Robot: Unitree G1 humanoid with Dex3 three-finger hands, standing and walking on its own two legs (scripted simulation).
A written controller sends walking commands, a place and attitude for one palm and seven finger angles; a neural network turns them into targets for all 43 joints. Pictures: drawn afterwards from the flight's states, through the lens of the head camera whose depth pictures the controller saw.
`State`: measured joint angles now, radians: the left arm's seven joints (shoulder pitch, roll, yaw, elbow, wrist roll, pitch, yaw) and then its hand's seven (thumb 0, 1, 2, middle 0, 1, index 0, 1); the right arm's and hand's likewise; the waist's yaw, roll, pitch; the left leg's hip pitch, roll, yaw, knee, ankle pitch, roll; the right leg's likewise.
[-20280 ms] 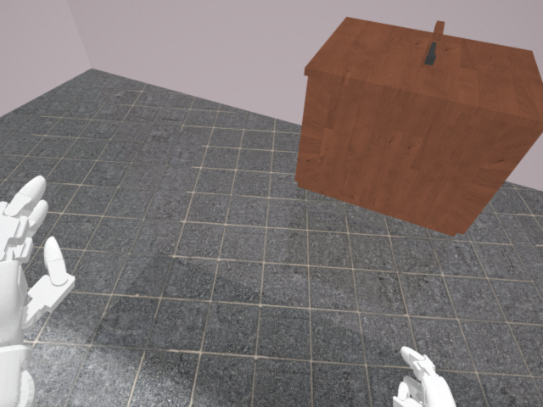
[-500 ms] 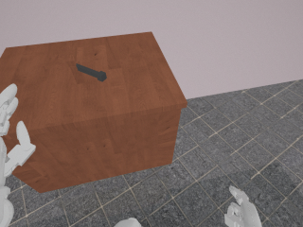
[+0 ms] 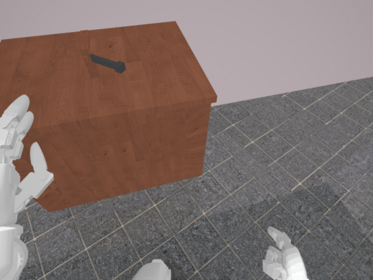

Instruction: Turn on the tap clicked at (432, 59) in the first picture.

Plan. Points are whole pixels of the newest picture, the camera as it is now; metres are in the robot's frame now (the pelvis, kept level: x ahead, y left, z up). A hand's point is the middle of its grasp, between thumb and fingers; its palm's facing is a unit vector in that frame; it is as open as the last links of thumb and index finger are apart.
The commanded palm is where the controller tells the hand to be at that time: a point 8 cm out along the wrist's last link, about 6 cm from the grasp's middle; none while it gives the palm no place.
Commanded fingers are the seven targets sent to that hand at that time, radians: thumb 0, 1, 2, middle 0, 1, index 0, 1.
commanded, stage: stop stepping back and stand still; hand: left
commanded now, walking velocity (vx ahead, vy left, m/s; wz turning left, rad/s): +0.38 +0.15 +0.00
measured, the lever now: (119, 67) +0.74 +0.33 +0.02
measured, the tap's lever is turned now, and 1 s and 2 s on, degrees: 48 48 48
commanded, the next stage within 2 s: stand and check the lever's angle in 0.66 s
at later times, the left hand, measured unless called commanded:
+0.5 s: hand (16, 200) +0.18 +0.27 +0.18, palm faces +0.43 -0.84 -0.33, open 7.4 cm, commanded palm +0.13 +0.29 +0.19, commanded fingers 0.00 0.90 0.90 -0.20 -0.30 -0.20 -0.30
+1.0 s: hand (44, 186) +0.21 +0.25 +0.16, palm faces +0.36 -0.86 -0.36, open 7.4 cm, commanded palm +0.15 +0.29 +0.19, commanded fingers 0.00 0.90 0.90 -0.20 -0.30 -0.20 -0.30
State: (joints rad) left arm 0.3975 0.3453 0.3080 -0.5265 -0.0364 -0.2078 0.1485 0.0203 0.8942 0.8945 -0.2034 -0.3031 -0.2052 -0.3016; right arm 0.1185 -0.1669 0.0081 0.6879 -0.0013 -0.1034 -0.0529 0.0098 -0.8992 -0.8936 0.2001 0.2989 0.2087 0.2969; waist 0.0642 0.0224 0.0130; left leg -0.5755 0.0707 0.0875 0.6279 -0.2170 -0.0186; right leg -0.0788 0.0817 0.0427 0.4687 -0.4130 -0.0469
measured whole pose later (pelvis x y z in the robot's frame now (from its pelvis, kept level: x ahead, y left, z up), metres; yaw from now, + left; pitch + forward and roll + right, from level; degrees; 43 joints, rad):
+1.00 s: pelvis -0.03 +0.02 +0.01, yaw -4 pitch +0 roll +0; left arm 0.43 0.33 0.32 -0.41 -0.05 -0.12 0.16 0.02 0.90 0.89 -0.20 -0.30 -0.21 -0.30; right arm 0.17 -0.24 -0.02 0.63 0.02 -0.09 -0.07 0.01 -0.90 -0.89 0.20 0.30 0.21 0.30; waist 0.01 0.02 0.00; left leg -0.23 -0.01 0.01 0.52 -0.28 0.02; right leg -0.19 0.05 -0.01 0.49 -0.30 -0.04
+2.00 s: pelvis +0.14 +0.04 -0.01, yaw +1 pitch -2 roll +1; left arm 0.46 0.36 0.36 -0.56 -0.05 -0.19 0.17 0.02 0.89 0.89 -0.21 -0.30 -0.21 -0.30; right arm 0.16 -0.26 -0.05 0.60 0.01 -0.09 -0.08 0.01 -0.90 -0.89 0.20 0.30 0.20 0.30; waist 0.00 -0.02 0.06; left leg -0.32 0.07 0.08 0.66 -0.28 0.00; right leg -0.26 -0.06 -0.09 0.76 -0.46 -0.01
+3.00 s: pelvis +0.32 +0.04 +0.01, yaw +2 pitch +1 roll +1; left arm 0.50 0.37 0.32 -0.57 -0.05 -0.08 0.16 0.02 0.89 0.89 -0.21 -0.30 -0.21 -0.30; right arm 0.13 -0.24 -0.03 0.58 0.02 -0.04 -0.08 0.01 -0.90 -0.89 0.20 0.30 0.20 0.30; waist 0.01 0.00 0.08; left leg -0.25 0.02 0.07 0.50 -0.27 0.00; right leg -0.22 0.01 -0.05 0.53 -0.33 -0.03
